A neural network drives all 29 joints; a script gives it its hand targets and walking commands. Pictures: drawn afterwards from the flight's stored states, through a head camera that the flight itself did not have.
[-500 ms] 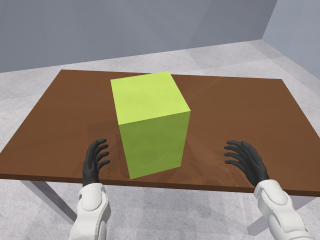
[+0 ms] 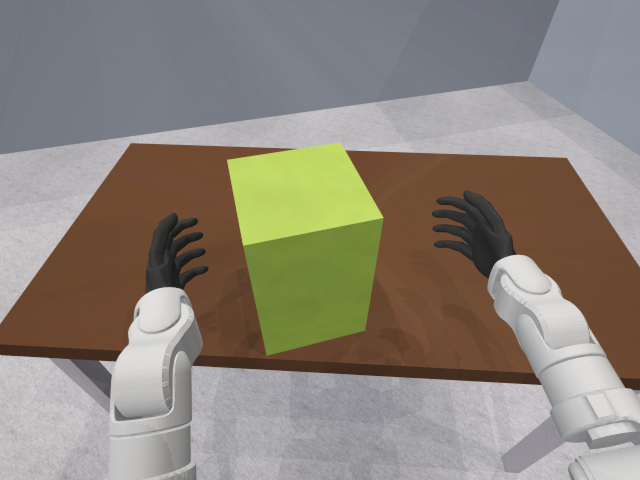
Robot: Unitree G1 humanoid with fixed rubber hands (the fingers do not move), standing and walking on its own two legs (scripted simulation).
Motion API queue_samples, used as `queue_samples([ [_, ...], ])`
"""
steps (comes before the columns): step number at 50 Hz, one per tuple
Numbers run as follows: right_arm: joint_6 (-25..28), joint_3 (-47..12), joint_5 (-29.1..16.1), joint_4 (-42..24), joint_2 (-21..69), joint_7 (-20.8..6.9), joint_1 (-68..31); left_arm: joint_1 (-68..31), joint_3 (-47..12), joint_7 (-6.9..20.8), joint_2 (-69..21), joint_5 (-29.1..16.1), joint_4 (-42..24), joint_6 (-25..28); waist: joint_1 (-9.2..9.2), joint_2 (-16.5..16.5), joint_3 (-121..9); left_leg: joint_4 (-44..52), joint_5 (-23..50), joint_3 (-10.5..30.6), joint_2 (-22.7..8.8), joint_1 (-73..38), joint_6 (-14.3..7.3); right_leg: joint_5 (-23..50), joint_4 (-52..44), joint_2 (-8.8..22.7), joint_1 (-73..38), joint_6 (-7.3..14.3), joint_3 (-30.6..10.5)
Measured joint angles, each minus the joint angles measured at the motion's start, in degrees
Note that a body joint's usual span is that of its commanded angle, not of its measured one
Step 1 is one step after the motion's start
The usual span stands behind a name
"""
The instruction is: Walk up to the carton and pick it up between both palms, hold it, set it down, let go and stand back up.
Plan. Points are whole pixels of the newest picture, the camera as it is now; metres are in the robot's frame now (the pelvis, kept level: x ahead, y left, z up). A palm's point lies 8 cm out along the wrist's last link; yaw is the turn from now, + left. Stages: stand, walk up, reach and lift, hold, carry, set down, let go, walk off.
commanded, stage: reach and lift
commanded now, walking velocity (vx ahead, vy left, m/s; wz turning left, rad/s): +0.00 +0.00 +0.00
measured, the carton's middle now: (302, 252) +0.42 +0.06 +0.04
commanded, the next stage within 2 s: none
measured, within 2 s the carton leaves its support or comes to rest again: neither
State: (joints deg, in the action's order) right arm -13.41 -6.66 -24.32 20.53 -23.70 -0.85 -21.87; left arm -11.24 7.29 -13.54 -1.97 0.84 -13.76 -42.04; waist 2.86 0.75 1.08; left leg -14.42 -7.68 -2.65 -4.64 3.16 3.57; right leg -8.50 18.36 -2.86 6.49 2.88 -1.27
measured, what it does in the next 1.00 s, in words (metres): stands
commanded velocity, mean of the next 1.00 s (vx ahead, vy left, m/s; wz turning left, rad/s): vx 0.00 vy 0.00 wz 0.00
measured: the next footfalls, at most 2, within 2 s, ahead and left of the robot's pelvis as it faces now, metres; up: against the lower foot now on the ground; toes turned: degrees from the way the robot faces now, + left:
none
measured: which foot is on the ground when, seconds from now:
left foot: down 0.00-1.00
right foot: down 0.00-1.00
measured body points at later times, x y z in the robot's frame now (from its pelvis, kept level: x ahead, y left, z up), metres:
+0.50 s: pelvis +0.00 +0.00 +0.00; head -0.01 -0.01 +0.45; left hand +0.33 +0.21 +0.18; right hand +0.43 -0.16 +0.17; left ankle +0.00 +0.16 -0.75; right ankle +0.02 -0.09 -0.75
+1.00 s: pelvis +0.01 +0.00 +0.00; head +0.00 -0.01 +0.45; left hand +0.37 +0.23 +0.22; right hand +0.48 -0.13 +0.23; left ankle +0.00 +0.16 -0.75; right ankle +0.02 -0.09 -0.75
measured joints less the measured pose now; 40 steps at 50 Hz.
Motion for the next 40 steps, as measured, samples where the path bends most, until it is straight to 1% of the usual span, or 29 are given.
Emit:
queue_samples([
  [5,-1.63,-0.37,-0.63,1.86,-0.5,0.27,-4.01,-2.98,0.87,0.14,0.35,0.16,0.18,-2.64,0.05,-0.11,-0.49,-0.76,-0.29,0.4,-0.02,0.67,0.14,-0.15,0.23,0.02,0.29,-0.04,0.35],
  [15,-4.09,-0.8,-1.28,6.39,-0.67,0.71,-11.03,-8.68,2.35,0.42,1.48,-0.16,2.8,-5.54,0.61,-0.28,-1.54,-1.68,-0.63,1.07,-0.12,2.08,0.3,-0.4,0.61,-0.04,1.23,0.01,0.96],
  [22,-5.52,-0.97,-1.56,9.0,-0.82,1.07,-15.69,-12.94,3.3,0.62,2.62,-0.9,5.14,-6.59,1.27,-0.78,-2.41,-2.05,-0.77,1.42,-0.15,3.2,0.39,-0.46,0.65,-0.05,2.07,-0.03,1.27],
  [32,-7.16,-1.65,-2.3,14.38,-1.44,1.15,-22.46,-18.75,4.58,1.08,3.7,-1.24,9.46,-7.53,2.08,-1.21,-3.69,-2.37,-1.07,1.84,-0.14,4.48,0.44,-0.53,0.27,-0.03,2.87,-0.18,1.64],
  [40,-8.0,-2.27,-3.61,18.89,-2.48,0.86,-28.03,-23.02,4.95,0.99,4.47,-1.67,11.54,-8.32,2.72,-1.69,-4.41,-2.8,-1.33,2.08,-0.11,5.59,0.43,-0.35,-0.26,0.02,3.43,-0.34,1.84],
])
